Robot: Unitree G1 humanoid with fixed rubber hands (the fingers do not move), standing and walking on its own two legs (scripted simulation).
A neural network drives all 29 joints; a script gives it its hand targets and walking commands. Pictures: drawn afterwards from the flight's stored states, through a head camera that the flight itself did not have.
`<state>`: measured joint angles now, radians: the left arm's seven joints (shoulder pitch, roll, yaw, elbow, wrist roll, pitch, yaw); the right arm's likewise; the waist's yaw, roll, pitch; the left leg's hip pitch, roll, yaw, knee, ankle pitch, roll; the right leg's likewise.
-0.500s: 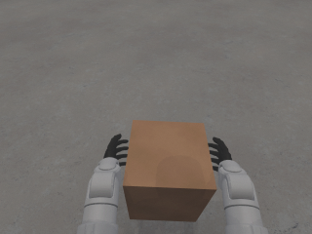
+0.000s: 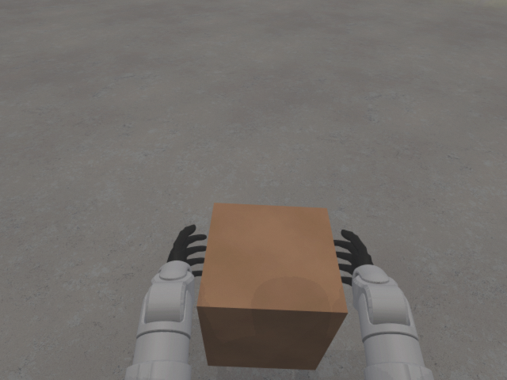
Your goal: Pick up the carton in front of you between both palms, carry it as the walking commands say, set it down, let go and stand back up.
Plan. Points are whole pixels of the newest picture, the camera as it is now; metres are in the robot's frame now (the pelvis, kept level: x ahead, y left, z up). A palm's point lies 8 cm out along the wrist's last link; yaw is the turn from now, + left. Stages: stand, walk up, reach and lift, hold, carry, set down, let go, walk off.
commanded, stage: hold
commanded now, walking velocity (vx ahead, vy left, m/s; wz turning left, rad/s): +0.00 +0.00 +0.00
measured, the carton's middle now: (266, 288) +0.30 -0.01 -0.05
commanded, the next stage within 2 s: set down in 0.02 s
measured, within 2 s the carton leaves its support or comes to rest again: neither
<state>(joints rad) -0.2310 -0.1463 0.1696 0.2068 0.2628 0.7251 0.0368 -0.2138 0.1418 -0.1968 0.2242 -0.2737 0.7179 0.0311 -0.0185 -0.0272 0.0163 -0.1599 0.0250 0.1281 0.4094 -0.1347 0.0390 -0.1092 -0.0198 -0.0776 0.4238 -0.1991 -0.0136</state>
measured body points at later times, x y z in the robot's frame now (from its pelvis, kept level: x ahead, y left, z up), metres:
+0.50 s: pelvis -0.02 +0.00 -0.03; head +0.06 +0.00 +0.41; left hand +0.36 +0.11 -0.05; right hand +0.34 -0.19 -0.05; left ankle +0.07 +0.09 -0.74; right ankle +0.03 -0.11 -0.74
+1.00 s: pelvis -0.03 -0.01 -0.16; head +0.15 +0.00 +0.25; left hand +0.41 +0.13 -0.21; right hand +0.40 -0.17 -0.21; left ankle +0.07 +0.09 -0.74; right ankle +0.03 -0.11 -0.74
